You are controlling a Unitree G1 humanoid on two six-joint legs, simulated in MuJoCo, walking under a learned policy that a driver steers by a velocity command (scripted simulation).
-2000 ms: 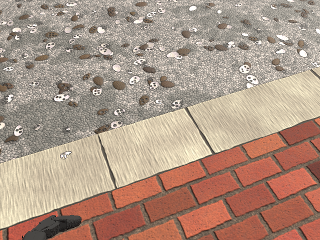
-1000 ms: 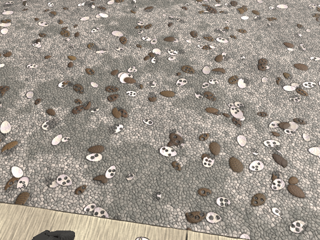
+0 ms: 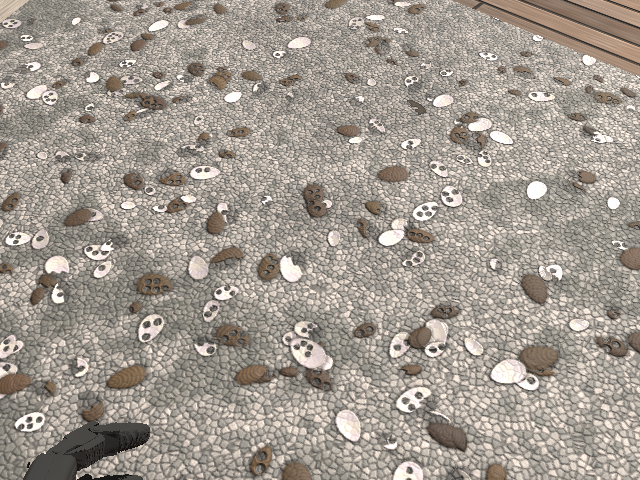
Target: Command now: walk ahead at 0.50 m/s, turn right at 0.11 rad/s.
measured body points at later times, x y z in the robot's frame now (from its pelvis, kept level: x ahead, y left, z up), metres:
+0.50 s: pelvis +0.30 -0.07 -0.09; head +0.32 -0.07 +0.36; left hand +0.25 +0.19 -0.23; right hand +0.54 -0.27 -0.18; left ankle +0.48 +0.07 -0.78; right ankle +0.16 -0.15 -0.82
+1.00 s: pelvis +0.58 -0.02 -0.08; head +0.61 +0.00 +0.37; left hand +0.71 +0.29 -0.16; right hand +0.73 -0.27 -0.19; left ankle +0.47 +0.04 -0.82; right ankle +0.79 -0.10 -0.80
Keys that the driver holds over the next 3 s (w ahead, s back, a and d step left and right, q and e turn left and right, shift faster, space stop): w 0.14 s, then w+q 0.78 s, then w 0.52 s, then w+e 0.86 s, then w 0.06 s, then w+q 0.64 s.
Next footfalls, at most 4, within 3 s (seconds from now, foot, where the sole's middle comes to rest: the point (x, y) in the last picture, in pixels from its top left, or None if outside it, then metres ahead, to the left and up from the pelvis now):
0.08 right None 0.19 -0.15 -0.86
0.58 left None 0.51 0.04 -0.86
1.06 right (314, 353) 0.82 -0.07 -0.86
1.54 left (172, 328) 0.94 0.28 -0.86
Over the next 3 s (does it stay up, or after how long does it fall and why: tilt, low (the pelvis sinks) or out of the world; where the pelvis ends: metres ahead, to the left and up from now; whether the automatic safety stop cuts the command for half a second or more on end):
stays up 1.62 0.28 -0.08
